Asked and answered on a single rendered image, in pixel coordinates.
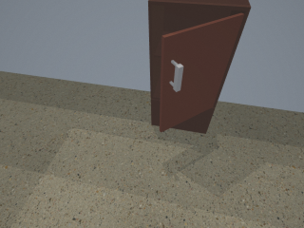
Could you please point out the cupboard door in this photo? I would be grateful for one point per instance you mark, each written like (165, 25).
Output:
(204, 51)

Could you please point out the handle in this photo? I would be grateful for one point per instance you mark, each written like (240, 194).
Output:
(177, 76)

